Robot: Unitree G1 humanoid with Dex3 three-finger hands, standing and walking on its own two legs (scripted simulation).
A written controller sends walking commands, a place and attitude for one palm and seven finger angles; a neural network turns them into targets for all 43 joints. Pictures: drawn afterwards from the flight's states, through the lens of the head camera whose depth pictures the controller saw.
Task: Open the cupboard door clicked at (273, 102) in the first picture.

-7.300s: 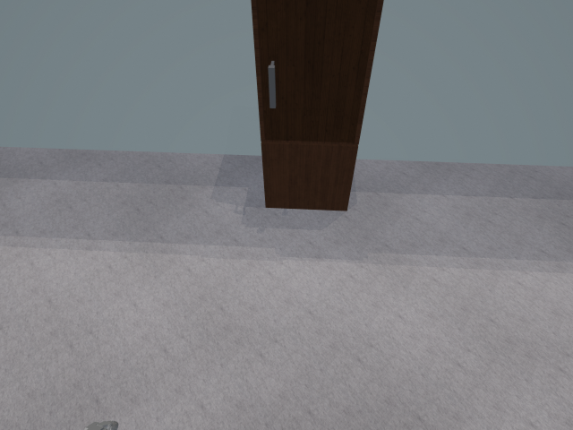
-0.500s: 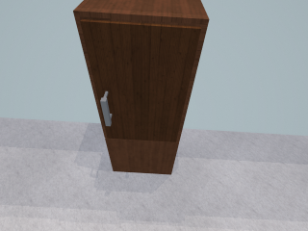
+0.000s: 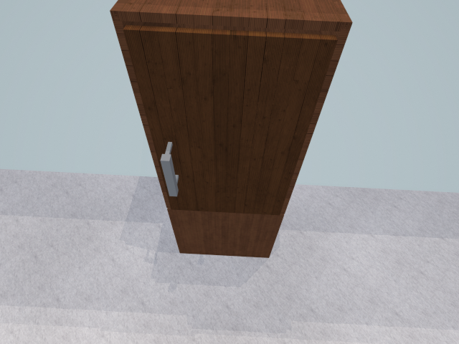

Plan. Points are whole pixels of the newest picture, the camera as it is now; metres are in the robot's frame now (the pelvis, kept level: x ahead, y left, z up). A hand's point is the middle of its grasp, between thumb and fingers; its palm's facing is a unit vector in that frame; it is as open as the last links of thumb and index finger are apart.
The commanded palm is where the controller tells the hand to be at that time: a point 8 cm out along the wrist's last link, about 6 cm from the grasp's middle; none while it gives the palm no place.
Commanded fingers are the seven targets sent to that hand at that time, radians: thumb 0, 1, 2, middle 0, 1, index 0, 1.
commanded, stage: come to a stop and stand still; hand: left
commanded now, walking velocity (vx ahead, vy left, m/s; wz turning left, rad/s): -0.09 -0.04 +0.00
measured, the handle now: (171, 170) +0.52 +0.19 -0.09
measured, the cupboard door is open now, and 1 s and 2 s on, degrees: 0 0 0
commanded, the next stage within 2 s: look again from close up in 1.40 s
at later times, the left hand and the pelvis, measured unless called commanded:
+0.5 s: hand out of the picture +0.02 +0.15 -0.16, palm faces +0.06 -0.98 -0.19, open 7.2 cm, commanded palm none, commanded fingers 0.00 0.90 0.90 -0.20 -0.30 -0.20 -0.30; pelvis -0.02 -0.03 +0.01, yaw +1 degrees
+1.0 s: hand out of the picture +0.00 +0.22 -0.16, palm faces +0.04 -0.96 -0.26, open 7.4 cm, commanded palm none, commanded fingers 0.00 0.90 0.90 -0.20 -0.30 -0.20 -0.30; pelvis -0.04 +0.01 +0.01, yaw +1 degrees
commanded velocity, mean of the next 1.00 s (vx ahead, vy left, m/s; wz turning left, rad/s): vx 0.00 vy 0.00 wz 0.00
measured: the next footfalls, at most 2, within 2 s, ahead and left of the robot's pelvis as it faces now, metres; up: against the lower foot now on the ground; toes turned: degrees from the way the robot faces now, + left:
right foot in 0.10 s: +0.04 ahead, -0.10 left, +0.00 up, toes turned +0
left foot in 0.36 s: +0.00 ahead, +0.09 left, +0.00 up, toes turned +3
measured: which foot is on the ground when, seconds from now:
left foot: down 0.00-0.12, up 0.14-0.34, down 0.36-1.00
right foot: up 0.00-0.08, down 0.10-1.00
